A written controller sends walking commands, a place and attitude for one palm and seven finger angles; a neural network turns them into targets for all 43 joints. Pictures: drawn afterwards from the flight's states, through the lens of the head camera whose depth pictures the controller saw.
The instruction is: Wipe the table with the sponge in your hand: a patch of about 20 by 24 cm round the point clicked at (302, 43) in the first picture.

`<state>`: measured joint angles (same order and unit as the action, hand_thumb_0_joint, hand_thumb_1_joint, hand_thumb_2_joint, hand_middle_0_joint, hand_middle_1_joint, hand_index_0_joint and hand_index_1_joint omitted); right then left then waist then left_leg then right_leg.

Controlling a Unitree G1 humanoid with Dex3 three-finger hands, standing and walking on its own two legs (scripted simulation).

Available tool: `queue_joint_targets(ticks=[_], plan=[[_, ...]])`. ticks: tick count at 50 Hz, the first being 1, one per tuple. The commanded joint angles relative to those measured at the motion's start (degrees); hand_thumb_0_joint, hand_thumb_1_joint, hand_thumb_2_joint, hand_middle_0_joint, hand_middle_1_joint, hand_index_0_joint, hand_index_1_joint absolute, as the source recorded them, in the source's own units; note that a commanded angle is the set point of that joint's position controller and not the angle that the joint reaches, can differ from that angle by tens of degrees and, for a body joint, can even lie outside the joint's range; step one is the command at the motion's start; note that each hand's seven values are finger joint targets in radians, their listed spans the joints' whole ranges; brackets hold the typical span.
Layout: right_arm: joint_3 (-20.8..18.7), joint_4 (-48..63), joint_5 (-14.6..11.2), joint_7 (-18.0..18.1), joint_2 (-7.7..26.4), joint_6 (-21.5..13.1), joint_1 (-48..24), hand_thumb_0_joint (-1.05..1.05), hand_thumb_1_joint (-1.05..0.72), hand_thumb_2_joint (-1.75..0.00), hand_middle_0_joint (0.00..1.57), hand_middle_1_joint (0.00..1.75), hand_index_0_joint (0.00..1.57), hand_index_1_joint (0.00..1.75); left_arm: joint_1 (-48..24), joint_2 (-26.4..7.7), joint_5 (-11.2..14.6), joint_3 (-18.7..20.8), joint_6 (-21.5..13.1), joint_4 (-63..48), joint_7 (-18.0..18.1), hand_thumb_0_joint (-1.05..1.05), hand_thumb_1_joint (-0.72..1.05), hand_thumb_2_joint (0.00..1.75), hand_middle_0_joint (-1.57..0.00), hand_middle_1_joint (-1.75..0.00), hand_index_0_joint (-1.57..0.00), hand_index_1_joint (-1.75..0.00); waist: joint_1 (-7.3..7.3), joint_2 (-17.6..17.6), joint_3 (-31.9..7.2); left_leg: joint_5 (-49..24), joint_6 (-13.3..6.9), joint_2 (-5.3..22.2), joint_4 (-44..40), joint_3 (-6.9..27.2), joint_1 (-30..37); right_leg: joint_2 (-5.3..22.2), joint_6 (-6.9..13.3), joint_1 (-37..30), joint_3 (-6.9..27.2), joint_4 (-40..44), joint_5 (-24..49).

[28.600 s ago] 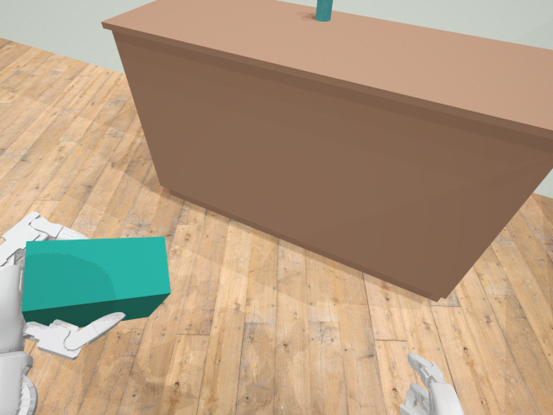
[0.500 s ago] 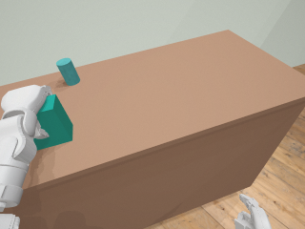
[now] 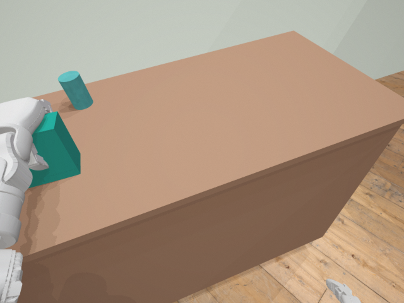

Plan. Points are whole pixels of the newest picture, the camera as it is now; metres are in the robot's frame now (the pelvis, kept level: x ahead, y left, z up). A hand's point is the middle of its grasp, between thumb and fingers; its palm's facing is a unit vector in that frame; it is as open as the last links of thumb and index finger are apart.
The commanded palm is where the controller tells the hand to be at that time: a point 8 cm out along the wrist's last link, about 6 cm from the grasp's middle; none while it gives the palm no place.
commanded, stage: wipe forward along the first lane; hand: left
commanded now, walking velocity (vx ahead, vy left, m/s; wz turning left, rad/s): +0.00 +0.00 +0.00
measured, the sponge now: (44, 158) +0.36 +0.36 +0.12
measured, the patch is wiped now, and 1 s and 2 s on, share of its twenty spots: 0.25 0.40 0.45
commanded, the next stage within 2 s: slide across to the middle lane in 0.44 s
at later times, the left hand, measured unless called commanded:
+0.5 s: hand (33, 124) +0.40 +0.38 +0.17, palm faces -0.10 +0.01 -1.00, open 10.4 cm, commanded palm +0.39 +0.38 +0.19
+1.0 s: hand (57, 110) +0.45 +0.34 +0.17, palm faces -0.02 +0.01 -1.00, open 10.4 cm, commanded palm +0.42 +0.33 +0.23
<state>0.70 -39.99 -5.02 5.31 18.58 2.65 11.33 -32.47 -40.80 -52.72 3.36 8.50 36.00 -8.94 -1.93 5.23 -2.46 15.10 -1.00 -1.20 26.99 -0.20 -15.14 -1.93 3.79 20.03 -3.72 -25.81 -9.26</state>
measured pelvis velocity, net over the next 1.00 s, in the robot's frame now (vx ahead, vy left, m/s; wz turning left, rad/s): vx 0.04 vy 0.04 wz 0.01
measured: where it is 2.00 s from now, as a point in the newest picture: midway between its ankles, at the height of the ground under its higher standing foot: outside the picture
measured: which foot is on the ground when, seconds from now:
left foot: down 0.00-1.00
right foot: down 0.00-1.00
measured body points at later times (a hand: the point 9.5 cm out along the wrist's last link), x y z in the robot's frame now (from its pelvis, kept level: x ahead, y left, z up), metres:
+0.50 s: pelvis +0.01 +0.01 +0.00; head +0.04 -0.02 +0.45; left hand +0.41 +0.37 +0.22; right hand +0.11 -0.26 -0.13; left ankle -0.01 +0.11 -0.74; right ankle +0.04 -0.08 -0.74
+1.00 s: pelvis +0.04 +0.04 +0.01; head +0.07 +0.01 +0.45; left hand +0.44 +0.34 +0.22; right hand +0.18 -0.21 -0.12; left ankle -0.01 +0.11 -0.74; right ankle +0.05 -0.08 -0.74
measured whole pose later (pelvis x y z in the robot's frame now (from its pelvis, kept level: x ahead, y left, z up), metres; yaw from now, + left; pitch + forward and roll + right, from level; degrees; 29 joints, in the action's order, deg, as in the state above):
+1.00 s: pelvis +0.04 +0.04 +0.01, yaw +1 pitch +6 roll -1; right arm 1.1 -41.7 -5.1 4.0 16.8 1.9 10.5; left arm -42.4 -35.4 -53.5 -4.9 11.6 37.6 -5.8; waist -2.3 4.8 -3.1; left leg 14.2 -3.4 -3.3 20.6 0.2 -12.3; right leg 0.0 1.1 17.1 -3.5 -20.0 -8.9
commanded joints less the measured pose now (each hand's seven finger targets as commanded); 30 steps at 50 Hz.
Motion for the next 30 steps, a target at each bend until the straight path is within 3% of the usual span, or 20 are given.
queue_joint_targets(ticks=[1, 4, 8, 10, 11, 13, 15, 19, 20, 23, 27, 30], plan=[[-2.5, 7.2, 0.2, 0.5, 7.2, -2.1, -3.0, 0.0, -0.9, -0.9, 0.2, 0.3, 0.2, 0.3, -14.9, -15.1, -3.3, 1.8, -1.0, 0.0, 1.1, 0.0, 0.1, 1.3, -1.2, -1.6, -1.2, -1.6, 0.5, -6.8, -9.7, -4.3, -2.3, -0.5, -3.6, 1.6, -5.1, 3.2, -0.3, -11.0, 6.8, 4.9, -1.1], [-2.6, 6.9, 0.1, 0.4, 7.3, -1.6, -2.4, 0.0, -0.9, -0.9, 0.2, 0.3, 0.2, 0.3, -14.9, -16.3, -3.5, 2.7, -1.9, 2.0, 1.5, 0.0, 0.1, 1.3, -1.2, -1.6, -1.2, -1.6, 0.45, -7.2, -9.2, -3.4, -2.3, -0.6, -3.8, 1.5, -5.8, 3.1, -0.5, -10.7, 6.9, 5.1, -1.7], [-2.7, 6.5, 0.1, 0.4, 7.4, -1.5, -1.4, 0.0, -0.9, -0.9, 0.2, 0.3, 0.2, 0.3, -17.2, -15.1, -3.7, 1.3, -2.9, 3.7, 1.7, 0.0, 0.1, 1.3, -1.2, -1.6, -1.2, -1.6, 0.67, -6.9, -9.9, -4.2, -2.4, -0.5, -4.2, 1.6, -5.3, 2.9, -0.4, -10.2, 6.5, 5.2, -0.8], [-2.8, 6.2, 0.0, 0.4, 7.4, -1.6, -0.9, 0.0, -0.9, -0.9, 0.2, 0.3, 0.2, 0.3, -18.6, -16.9, -3.8, 2.9, -3.7, 3.9, 2.1, 0.0, 0.1, 1.3, -1.2, -1.6, -1.2, -1.6, 0.57, -6.7, -11.2, -5.3, -2.4, -0.4, -4.4, 2.0, -5.0, 2.8, -0.1, -10.4, 6.5, 5.0, 0.3], [-2.7, 6.4, 0.1, 0.3, 7.4, -1.5, -0.7, 0.0, -0.9, -0.9, 0.2, 0.3, 0.2, 0.3, -19.1, -15.2, -3.8, 1.0, -3.8, 4.2, 2.1, 0.0, 0.1, 1.3, -1.2, -1.6, -1.2, -1.6, 0.89, -6.1, -10.9, -5.2, -2.4, -0.5, -4.3, 1.7, -4.9, 2.9, -0.2, -10.5, 6.3, 5.1, 0.4], [-2.8, 5.6, 0.0, 0.4, 7.6, -1.2, -0.2, 0.0, -0.9, -0.9, 0.2, 0.3, 0.2, 0.3, -19.7, -16.9, -3.9, 2.3, -3.9, 6.2, 2.4, 0.0, 0.1, 1.3, -1.2, -1.6, -1.2, -1.6, 1.05, -7.9, -10.1, -4.3, -2.4, -0.4, -4.4, 1.7, -5.7, 2.8, -0.4, -10.1, 6.4, 5.3, -0.4], [-2.8, 5.2, 0.0, 0.4, 7.9, -1.2, 0.2, 0.0, -0.9, -0.9, 0.2, 0.3, 0.2, 0.3, -21.5, -19.1, -4.0, 3.8, -4.6, 6.7, 2.6, 0.0, 0.1, 1.3, -1.2, -1.6, -1.2, -1.6, 0.93, -6.7, -11.1, -5.6, -2.4, -0.4, -4.8, 1.8, -5.5, 2.7, -0.1, -10.5, 6.6, 5.3, 1.1], [-2.9, 5.0, 0.0, 0.1, 7.8, -0.8, 1.1, 0.0, -0.9, -0.9, 0.2, 0.3, 0.2, 0.3, -22.0, -17.0, -4.9, 1.3, -4.8, 8.6, 2.5, 0.0, 0.1, 1.3, -1.2, -1.6, -1.2, -1.6, 1.3, -6.5, -10.9, -6.3, -2.4, -0.4, -4.7, 1.5, -5.1, 2.6, -0.2, -9.7, 6.1, 5.4, 1.7], [-2.8, 5.1, 0.1, 0.1, 7.8, -0.9, 1.1, 0.0, -0.9, -0.9, 0.2, 0.3, 0.2, 0.3, -23.2, -17.5, -4.8, 1.7, -5.2, 8.1, 2.5, 0.0, 0.1, 1.3, -1.2, -1.6, -1.2, -1.6, 1.27, -5.4, -12.2, -7.7, -2.4, -0.3, -4.9, 1.7, -4.4, 2.6, 0.2, -10.2, 6.4, 5.3, 3.1], [-3.0, 4.3, 0.1, 0.1, 8.2, -0.5, 2.3, 0.0, -0.9, -0.9, 0.2, 0.3, 0.2, 0.3, -23.7, -19.6, -5.3, 2.8, -5.3, 11.2, 2.5, 0.0, 0.1, 1.3, -1.2, -1.6, -1.2, -1.6, 1.63, -7.4, -11.1, -6.9, -2.3, -0.3, -4.8, 1.6, -5.5, 2.5, -0.1, -10.0, 6.1, 5.6, 2.7], [-3.0, 4.3, 0.0, 0.1, 8.2, -0.4, 2.8, 0.0, -0.9, -0.9, 0.2, 0.3, 0.2, 0.3, -26.2, -18.7, -5.4, 1.2, -5.9, 11.3, 2.3, 0.0, 0.1, 1.3, -1.2, -1.6, -1.2, -1.6, 2.11, -5.8, -11.5, -7.8, -2.4, -0.2, -5.1, 1.6, -4.4, 2.5, 0.0, -9.2, 5.8, 5.9, 3.0], [-3.3, 5.1, 0.1, -0.1, 7.5, -0.9, 2.4, 0.0, -0.9, -0.9, 0.2, 0.3, 0.2, 0.3, -27.6, -15.8, -4.8, -0.1, -7.0, 5.8, 2.4, 0.0, 0.1, 1.3, -1.2, -1.6, -1.2, -1.6, 1.47, -2.6, -15.8, -12.8, -2.1, 0.2, -5.4, 2.4, 0.1, 2.4, 0.7, -9.6, 5.6, 5.4, 6.1]])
